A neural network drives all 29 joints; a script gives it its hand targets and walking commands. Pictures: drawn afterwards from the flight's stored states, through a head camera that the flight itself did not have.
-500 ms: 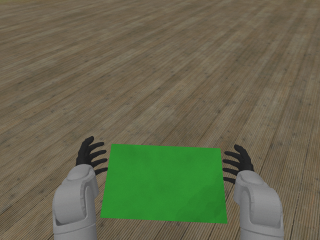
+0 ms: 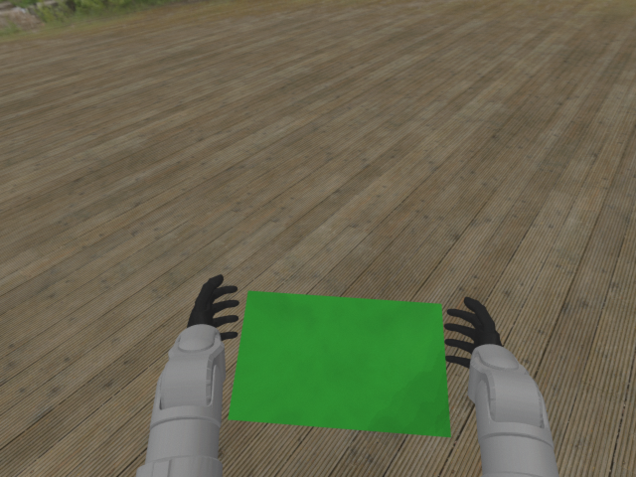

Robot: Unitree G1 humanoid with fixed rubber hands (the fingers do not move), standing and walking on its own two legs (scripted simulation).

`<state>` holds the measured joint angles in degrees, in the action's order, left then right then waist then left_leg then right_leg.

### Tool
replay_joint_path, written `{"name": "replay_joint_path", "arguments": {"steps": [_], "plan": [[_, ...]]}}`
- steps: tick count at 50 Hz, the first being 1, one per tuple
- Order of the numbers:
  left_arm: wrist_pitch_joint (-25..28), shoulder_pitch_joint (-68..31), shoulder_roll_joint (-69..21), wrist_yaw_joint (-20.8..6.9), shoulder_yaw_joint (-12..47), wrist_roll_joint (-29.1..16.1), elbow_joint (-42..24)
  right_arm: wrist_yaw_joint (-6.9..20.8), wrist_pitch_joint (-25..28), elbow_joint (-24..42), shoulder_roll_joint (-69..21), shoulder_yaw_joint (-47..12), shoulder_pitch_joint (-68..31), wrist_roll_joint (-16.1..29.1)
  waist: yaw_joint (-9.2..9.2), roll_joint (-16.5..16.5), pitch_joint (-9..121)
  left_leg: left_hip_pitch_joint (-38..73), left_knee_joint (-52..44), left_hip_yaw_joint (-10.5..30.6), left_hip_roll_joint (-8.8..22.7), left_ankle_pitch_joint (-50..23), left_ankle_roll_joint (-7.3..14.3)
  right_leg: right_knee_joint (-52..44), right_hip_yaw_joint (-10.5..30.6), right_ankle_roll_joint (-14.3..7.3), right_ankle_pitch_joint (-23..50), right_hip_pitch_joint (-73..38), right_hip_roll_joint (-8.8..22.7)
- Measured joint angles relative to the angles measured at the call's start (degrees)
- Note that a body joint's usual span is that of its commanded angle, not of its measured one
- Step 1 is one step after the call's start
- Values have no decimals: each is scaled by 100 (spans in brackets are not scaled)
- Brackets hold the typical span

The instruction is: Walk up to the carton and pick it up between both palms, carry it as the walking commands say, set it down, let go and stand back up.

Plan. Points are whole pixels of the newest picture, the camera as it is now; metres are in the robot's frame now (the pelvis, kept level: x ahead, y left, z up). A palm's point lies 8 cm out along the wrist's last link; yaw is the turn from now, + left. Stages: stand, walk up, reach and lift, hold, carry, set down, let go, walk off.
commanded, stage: set down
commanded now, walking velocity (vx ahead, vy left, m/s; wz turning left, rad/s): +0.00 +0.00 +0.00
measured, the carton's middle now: (339, 365) +0.33 -0.01 -0.05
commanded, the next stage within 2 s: none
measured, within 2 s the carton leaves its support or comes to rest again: neither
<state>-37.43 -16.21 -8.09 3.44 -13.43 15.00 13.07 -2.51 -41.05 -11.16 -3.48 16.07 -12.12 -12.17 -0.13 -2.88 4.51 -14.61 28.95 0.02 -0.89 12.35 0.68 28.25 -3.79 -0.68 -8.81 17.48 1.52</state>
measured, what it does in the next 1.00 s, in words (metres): stands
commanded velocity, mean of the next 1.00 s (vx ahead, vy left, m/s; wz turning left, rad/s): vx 0.00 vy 0.00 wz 0.00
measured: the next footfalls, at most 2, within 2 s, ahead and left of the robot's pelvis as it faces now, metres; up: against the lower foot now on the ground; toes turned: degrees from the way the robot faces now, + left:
none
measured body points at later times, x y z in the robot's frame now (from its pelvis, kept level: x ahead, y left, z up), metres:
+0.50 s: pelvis +0.03 -0.01 +0.00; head +0.00 -0.02 +0.45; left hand +0.35 +0.16 +0.02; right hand +0.33 -0.21 -0.01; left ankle +0.04 +0.12 -0.73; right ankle +0.07 -0.11 -0.73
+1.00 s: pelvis +0.03 +0.00 -0.02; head +0.16 +0.00 +0.41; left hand +0.35 +0.18 -0.09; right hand +0.33 -0.20 -0.11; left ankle +0.04 +0.12 -0.73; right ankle +0.07 -0.11 -0.73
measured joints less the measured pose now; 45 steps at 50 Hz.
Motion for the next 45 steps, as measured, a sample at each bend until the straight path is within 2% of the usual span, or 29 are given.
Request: {"name": "replay_joint_path", "arguments": {"steps": [2, 3, 7, 12, 18, 23, 26, 36, 45], "plan": [[77, -296, -45, 77, -93, 0, 291, -1, 88, -209, 1, 222, -194, -5, -10, 54, 10, -1, 0, 66, -9, -18, 1, 0, 0, -19, -1, -22, -28], [133, -463, -70, 24, -209, 45, 527, 1, 151, -416, 1, 369, -313, -28, -10, 96, 11, -1, 0, 100, -9, -20, 5, 0, -1, -20, -11, -33, -47], [302, -752, -22, -510, -621, 391, 1256, 4, 315, -1190, 24, 733, -620, -114, -9, 233, 9, 0, 0, 210, -1, -8, 20, 0, 0, -54, -63, -61, -120], [404, -612, 190, -948, -648, 455, 1464, 4, 514, -1626, 25, 728, -622, -115, -9, 242, 9, 4, 0, 248, 36, 19, -55, 0, 0, -153, -71, -62, -180], [700, -598, 232, -1019, -688, 455, 1465, 25, 798, -1645, 27, 641, -620, -116, -10, 216, 9, 4, 0, 260, 48, 89, -67, -1, 1, -157, -143, -62, -199], [792, -591, 233, -1123, -877, 464, 1587, 416, 946, -1868, 28, 882, -617, -133, -9, 218, -17, 3, 0, 266, 49, 159, -88, -1, 1, -157, -215, -62, -201], [867, -571, 241, -1110, -889, 490, 1597, 513, 1037, -1931, 26, 912, -609, -136, -10, 219, -156, 1, 0, 267, 49, 187, -101, 0, 1, -157, -246, -60, -201], [1445, -299, 247, -996, -888, 395, 1601, 486, 1526, -1972, 17, 727, -543, -138, -10, 236, -404, -228, 9, 272, 35, 248, -90, -2, 1, -157, -304, 160, -190], [2053, -338, 218, -929, -889, 227, 1627, 461, 2269, -2021, -25, 825, -538, -137, -57, 201, -416, -1420, 394, 269, 11, 259, -58, 238, 1, -131, -238, 1284, -168]]}}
